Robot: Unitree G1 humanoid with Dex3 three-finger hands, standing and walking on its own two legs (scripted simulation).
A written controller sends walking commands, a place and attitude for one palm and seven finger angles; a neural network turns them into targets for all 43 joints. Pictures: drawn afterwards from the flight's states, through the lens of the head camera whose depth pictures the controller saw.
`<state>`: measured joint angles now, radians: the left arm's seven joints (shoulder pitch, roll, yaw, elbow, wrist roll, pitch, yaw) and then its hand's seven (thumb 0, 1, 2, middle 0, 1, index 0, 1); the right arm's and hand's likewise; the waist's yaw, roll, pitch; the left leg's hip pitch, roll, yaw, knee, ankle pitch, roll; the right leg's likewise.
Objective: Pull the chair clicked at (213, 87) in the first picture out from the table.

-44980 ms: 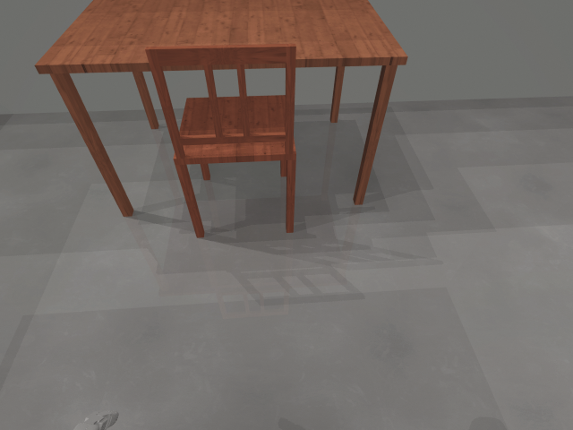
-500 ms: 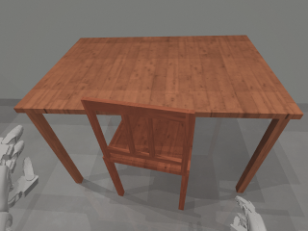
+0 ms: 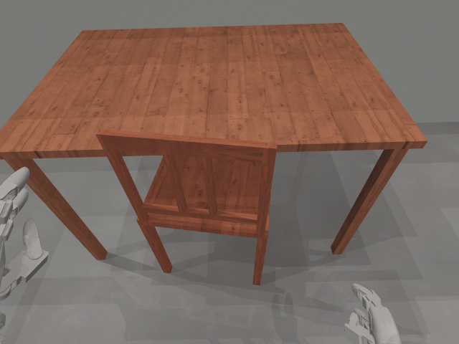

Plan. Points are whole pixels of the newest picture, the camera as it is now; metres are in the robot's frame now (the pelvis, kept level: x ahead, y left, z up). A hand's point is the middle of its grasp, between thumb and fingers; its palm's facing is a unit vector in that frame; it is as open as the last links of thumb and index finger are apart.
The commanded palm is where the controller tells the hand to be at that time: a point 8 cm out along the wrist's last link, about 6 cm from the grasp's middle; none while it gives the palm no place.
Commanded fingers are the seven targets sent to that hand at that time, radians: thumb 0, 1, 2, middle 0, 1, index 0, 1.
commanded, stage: step back with the hand held close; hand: left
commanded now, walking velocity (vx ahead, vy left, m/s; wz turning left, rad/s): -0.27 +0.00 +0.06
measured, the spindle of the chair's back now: (176, 184) +0.52 +0.19 -0.11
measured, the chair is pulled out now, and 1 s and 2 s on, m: -0.05 -0.05 -0.05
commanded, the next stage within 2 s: stop stepping back and stand still in 0.86 s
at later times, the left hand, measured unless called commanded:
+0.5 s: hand out of the picture +0.09 +0.28 +0.15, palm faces +0.48 -0.75 -0.45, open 7.4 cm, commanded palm +0.04 +0.32 +0.17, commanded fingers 0.00 0.90 0.90 -0.20 -0.30 -0.20 -0.30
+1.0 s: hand out of the picture -0.01 +0.29 +0.16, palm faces +0.51 -0.74 -0.44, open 7.4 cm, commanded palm -0.05 +0.32 +0.17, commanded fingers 0.00 0.90 0.90 -0.20 -0.30 -0.20 -0.30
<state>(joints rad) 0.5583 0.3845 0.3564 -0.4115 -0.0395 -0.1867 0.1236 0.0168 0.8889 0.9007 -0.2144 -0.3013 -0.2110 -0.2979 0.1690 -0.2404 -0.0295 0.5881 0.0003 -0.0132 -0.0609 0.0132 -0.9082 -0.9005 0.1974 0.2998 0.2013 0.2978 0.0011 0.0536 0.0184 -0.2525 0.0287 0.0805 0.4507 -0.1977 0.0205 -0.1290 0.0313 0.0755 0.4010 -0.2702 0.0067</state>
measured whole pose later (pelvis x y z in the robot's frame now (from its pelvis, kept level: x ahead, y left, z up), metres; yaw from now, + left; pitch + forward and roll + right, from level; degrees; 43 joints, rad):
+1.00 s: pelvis -0.17 +0.02 -0.01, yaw +4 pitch +1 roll +0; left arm 0.59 0.40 0.40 -0.50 -0.03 -0.26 0.16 0.01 0.88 0.90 -0.22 -0.30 -0.22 -0.30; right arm 0.22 -0.20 -0.04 0.68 -0.01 -0.05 -0.06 0.01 -0.91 -0.90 0.20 0.30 0.20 0.30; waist 0.03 -0.01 -0.05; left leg -0.40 -0.01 0.02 0.82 -0.39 -0.01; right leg -0.35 0.03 0.07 0.57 -0.23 0.01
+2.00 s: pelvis -0.22 +0.02 -0.01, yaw -1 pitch +2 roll +0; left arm 0.34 0.32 0.17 0.17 0.03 -0.04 0.05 0.00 0.90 0.90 -0.20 -0.30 -0.20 -0.30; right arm 0.13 -0.25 -0.02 0.76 -0.01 -0.06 0.00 0.01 -0.91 -0.90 0.20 0.30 0.20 0.30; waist 0.01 0.07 -0.05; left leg -0.33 -0.03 0.02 0.56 -0.26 0.05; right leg -0.25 0.00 0.00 0.56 -0.34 0.00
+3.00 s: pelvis -0.22 +0.01 +0.00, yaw -1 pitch -1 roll +0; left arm 0.33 0.09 0.00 1.14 0.00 0.00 0.05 0.01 0.91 0.90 -0.20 -0.30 -0.20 -0.30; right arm 0.35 -0.09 -0.02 1.15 -0.01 0.00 -0.05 0.00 -0.91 -0.90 0.19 0.30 0.20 0.30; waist -0.01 0.00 0.02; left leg -0.21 -0.02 0.00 0.46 -0.23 0.02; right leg -0.11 0.02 -0.02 0.43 -0.29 -0.02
